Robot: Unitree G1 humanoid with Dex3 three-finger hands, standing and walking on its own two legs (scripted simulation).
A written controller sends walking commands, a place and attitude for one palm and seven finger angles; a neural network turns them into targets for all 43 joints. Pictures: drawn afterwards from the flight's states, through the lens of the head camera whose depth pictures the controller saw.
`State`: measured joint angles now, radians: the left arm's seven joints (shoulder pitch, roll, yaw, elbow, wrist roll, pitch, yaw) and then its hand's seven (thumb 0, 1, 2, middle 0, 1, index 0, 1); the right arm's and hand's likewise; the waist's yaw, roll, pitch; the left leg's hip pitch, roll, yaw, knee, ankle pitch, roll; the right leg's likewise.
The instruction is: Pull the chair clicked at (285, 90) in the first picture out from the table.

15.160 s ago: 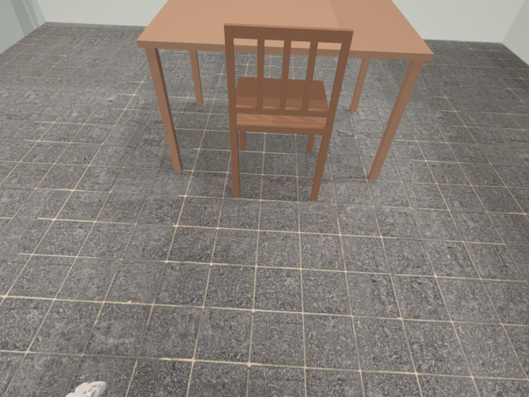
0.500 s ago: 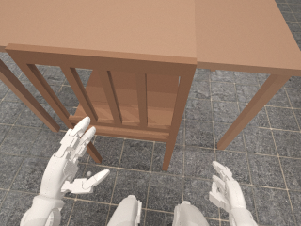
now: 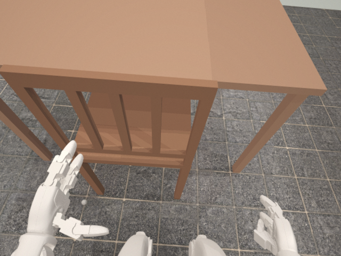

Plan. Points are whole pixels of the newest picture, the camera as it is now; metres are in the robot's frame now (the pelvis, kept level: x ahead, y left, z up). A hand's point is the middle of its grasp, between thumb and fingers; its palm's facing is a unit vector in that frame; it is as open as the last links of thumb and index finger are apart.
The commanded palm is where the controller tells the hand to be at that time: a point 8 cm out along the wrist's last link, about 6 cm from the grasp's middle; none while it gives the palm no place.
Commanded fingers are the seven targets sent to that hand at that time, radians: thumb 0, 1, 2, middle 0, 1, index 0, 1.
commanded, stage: raise the hand toward the chair's back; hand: left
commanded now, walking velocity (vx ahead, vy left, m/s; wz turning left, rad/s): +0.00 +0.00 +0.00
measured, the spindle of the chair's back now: (122, 125) +0.44 +0.16 -0.01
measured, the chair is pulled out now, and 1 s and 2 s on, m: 0.00 0.00 0.00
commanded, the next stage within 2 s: aim the fingers beside a spindle in 0.90 s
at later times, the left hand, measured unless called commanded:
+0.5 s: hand (68, 189) +0.24 +0.22 +0.04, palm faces -0.01 -1.00 -0.05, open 16.9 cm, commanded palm +0.22 +0.27 +0.05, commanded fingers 0.00 -0.50 0.30 -0.06 -0.08 -0.06 -0.08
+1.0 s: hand (71, 187) +0.24 +0.21 +0.06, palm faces +0.02 -1.00 -0.07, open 16.9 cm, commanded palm +0.23 +0.27 +0.05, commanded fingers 0.00 -0.50 0.30 -0.06 -0.08 -0.06 -0.08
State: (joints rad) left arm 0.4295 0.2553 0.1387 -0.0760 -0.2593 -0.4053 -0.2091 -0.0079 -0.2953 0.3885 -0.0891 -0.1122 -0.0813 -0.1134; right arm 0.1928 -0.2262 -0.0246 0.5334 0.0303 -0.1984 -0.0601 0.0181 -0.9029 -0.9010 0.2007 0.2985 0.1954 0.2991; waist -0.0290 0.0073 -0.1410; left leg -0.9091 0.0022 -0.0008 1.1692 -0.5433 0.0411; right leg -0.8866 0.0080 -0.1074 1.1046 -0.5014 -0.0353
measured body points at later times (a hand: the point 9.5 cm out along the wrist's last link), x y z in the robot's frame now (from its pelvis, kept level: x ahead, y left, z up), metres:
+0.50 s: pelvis +0.00 +0.01 +0.01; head +0.07 +0.03 +0.45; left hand +0.24 +0.28 +0.05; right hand +0.17 -0.23 -0.07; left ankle +0.01 +0.09 -0.65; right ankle +0.02 -0.11 -0.65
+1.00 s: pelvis +0.01 +0.00 +0.01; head +0.08 +0.02 +0.46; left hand +0.24 +0.26 +0.07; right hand +0.19 -0.23 -0.06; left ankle +0.01 +0.09 -0.65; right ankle +0.02 -0.11 -0.65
